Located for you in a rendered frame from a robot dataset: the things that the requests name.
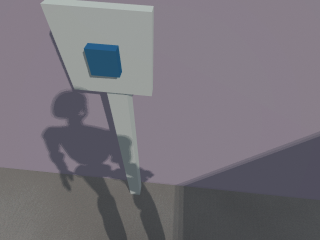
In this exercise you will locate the panel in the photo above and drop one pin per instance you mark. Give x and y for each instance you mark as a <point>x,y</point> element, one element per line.
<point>73,24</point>

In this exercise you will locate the button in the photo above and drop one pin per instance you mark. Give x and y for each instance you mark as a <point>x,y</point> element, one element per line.
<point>103,59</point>

